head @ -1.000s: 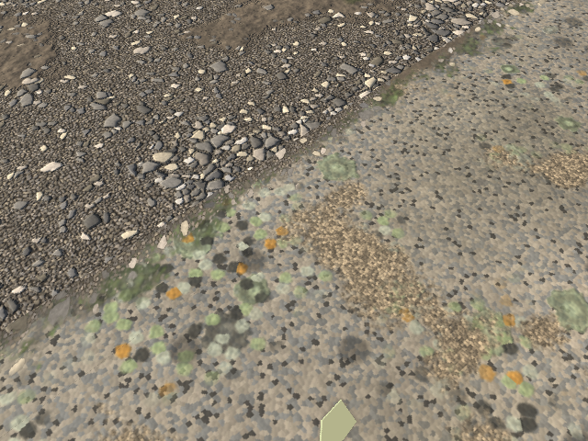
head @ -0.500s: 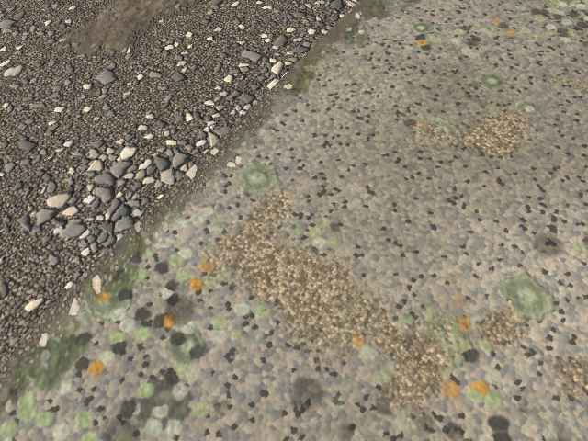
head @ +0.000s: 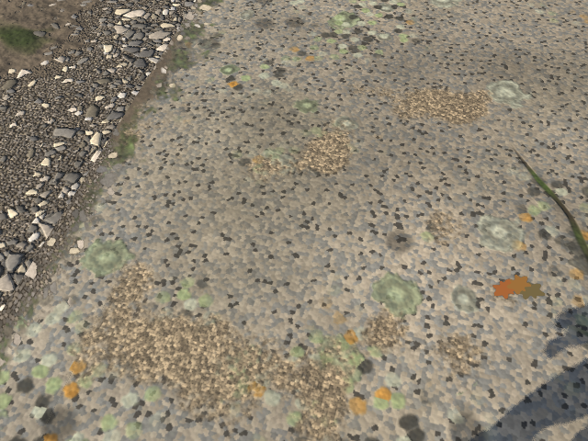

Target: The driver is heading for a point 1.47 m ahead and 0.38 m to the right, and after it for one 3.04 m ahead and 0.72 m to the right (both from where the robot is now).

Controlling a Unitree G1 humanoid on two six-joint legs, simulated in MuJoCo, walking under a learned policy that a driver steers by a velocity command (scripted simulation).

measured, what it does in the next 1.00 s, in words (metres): walks ahead, turning right: right foot, then left foot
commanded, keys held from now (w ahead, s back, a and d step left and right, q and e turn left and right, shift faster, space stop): w+e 0.50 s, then w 0.50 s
